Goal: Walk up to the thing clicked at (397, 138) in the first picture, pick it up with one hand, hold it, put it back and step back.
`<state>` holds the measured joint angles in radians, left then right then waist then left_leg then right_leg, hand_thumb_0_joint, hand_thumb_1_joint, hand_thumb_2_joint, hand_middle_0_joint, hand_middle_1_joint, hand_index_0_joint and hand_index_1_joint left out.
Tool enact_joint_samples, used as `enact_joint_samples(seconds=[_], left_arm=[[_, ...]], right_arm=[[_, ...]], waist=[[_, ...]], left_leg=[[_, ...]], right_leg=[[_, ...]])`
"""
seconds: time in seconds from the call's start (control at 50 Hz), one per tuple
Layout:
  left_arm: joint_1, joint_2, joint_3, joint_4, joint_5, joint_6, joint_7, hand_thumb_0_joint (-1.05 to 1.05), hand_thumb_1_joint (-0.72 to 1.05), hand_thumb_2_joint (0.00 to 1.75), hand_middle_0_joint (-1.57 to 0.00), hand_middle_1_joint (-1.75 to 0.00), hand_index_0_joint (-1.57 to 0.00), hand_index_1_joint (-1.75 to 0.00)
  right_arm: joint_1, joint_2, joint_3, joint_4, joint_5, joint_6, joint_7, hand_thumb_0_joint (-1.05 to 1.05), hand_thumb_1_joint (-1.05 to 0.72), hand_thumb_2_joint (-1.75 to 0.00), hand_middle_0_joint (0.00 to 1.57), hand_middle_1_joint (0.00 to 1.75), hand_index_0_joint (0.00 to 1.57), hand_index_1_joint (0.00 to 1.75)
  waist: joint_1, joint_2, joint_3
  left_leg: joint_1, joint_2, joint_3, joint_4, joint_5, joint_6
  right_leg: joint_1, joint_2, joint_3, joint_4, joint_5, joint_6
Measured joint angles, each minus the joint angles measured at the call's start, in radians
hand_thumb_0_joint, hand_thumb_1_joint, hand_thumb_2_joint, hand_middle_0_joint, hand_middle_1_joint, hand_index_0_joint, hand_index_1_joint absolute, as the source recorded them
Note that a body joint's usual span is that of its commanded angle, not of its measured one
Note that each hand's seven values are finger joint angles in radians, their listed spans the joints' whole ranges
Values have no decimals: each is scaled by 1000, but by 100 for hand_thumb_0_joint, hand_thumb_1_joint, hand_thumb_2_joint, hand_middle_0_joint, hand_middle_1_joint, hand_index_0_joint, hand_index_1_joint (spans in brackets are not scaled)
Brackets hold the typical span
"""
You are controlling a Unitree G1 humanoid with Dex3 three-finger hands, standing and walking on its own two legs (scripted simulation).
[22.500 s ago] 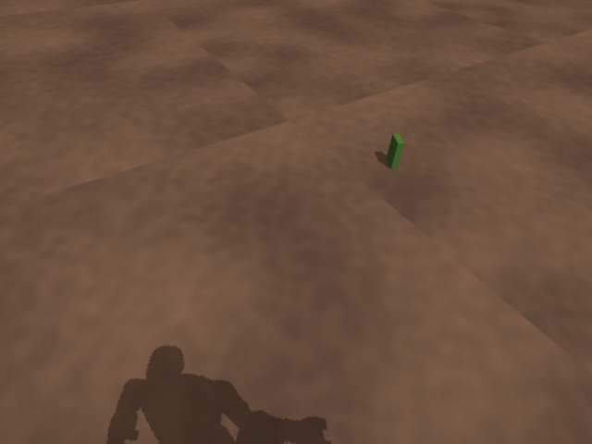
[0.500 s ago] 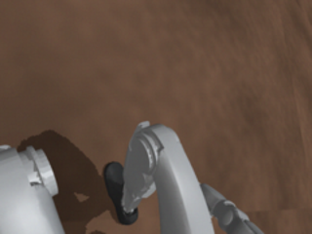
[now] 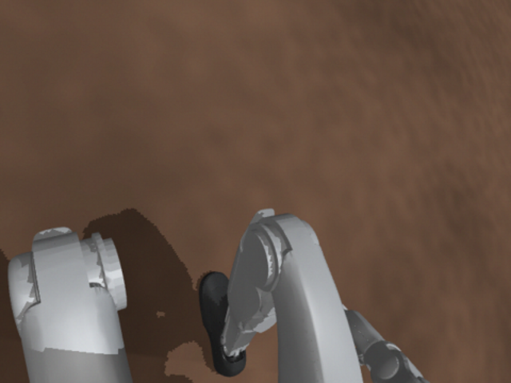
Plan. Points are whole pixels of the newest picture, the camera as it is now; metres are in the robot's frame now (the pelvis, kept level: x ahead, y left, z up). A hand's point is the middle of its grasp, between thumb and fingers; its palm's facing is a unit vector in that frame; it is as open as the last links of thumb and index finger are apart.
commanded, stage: open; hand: left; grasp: from the side
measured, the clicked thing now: out of the picture +0.47 +0.35 -0.22
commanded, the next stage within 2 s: withdraw in 0.06 s
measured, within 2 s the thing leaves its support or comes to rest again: neither
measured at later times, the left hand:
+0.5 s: hand out of the picture +0.42 +0.44 -0.12, palm faces +0.59 -0.81 -0.07, open 16.1 cm
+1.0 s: hand out of the picture +0.44 +0.44 -0.11, palm faces +0.62 -0.78 -0.08, open 14.2 cm
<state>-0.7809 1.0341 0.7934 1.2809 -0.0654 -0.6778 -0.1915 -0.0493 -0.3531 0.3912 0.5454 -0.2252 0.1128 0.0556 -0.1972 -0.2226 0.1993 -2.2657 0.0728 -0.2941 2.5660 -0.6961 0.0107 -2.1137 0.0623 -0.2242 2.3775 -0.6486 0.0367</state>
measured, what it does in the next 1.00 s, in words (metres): stands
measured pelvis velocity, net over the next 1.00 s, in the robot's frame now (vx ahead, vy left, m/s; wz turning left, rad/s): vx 0.00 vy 0.00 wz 0.00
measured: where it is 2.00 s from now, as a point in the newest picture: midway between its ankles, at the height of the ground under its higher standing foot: (163, 362)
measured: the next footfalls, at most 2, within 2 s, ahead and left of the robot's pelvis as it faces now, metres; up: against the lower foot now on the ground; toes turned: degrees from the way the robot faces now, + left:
none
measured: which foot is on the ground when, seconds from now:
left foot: down 0.00-1.00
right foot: down 0.00-1.00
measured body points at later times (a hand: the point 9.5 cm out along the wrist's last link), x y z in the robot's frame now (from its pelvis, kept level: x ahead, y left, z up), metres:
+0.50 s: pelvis +0.00 +0.00 -0.01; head +0.24 +0.15 +0.34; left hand +0.39 +0.48 -0.11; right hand +0.15 -0.27 -0.07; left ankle +0.08 +0.13 -0.27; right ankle +0.13 -0.11 -0.27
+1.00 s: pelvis +0.00 +0.00 -0.01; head +0.24 +0.15 +0.34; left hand +0.40 +0.48 -0.10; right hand +0.14 -0.26 -0.07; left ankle +0.08 +0.13 -0.27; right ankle +0.13 -0.11 -0.27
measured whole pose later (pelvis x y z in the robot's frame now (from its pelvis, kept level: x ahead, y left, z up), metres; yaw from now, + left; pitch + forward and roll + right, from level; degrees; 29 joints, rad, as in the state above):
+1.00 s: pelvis +0.00 +0.00 -0.01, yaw +0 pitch +19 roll -14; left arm -0.79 1.06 0.80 1.37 -0.05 -0.73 -0.12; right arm -0.04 -0.37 0.39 0.55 -0.26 0.10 0.08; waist -0.24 -0.19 0.22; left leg -2.28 0.07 -0.29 2.59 -0.70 0.01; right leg -2.13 0.06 -0.22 2.41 -0.65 0.04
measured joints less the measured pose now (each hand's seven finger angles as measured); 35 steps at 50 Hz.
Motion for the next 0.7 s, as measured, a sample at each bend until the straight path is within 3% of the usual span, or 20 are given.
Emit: enact_joint_samples(seconds=[0.08,0.2,0.28,0.38,0.6,0.7], left_arm=[[-12,18,-1,-35,10,-8,-1,-2,-48,6,-24,-21,-28,-17],[-2,39,13,-5,-44,12,-33,-2,-51,6,-22,-19,-25,-16],[11,26,29,23,-55,26,-44,-1,-53,6,-22,-19,-25,-16],[29,3,53,31,-41,11,-25,-2,-52,11,-21,-22,-25,-19],[84,-73,38,-25,-19,-44,23,-2,-45,21,-23,-31,-27,-27],[62,-77,19,-33,-8,-54,51,-2,-44,26,-27,-36,-31,-33]], right_arm=[[-8,0,-12,14,-10,0,2,0,-85,-88,21,30,21,30],[-10,-12,-19,11,-7,-3,1,0,-86,-88,21,30,21,30],[-6,-17,-11,0,-1,-4,1,0,-86,-88,21,30,21,30],[3,-16,-5,0,-8,-8,4,0,-85,-88,21,30,21,30],[20,-18,-23,22,-27,-21,21,0,-83,-87,21,30,21,30],[19,-12,-30,33,-34,-26,24,0,-84,-87,21,30,21,30]], waist=[[-3,9,8],[-14,44,14],[-18,50,17],[-22,38,19],[-7,24,25],[-5,17,15]], left_leg=[[-10,-6,4,1,-6,-5],[-19,-4,7,5,-14,-3],[-15,-1,5,5,-12,-6],[-13,1,-1,11,-4,-11],[-14,0,1,26,4,-3],[-10,-4,4,27,6,-5]], right_leg=[[-10,-6,3,7,-13,-3],[-21,-6,6,13,-21,0],[-23,-3,5,14,-14,-3],[-27,-1,1,20,-1,-7],[-22,1,4,31,6,0],[-18,-3,6,37,3,-2]])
